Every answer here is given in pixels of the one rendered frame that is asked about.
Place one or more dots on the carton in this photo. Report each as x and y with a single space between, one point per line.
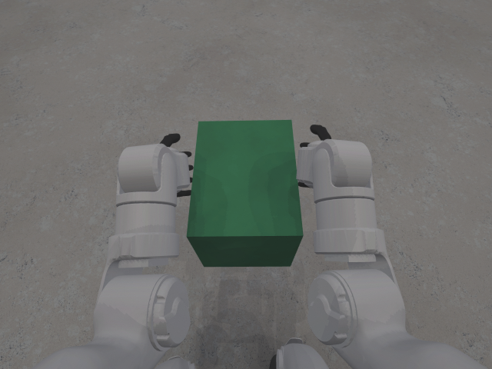
245 207

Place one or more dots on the right robot thigh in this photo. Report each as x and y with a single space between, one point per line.
299 356

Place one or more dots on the right robot upper arm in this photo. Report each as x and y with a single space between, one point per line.
360 313

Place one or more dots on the robot right shin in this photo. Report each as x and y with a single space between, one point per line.
294 340

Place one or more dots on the robot left hand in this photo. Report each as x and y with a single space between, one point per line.
168 140

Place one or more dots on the right robot forearm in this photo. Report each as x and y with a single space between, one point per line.
340 172

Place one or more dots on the left robot forearm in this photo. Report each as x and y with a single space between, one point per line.
149 178

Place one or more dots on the robot right hand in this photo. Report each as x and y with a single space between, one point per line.
322 134

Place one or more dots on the left robot upper arm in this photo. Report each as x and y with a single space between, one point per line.
138 318

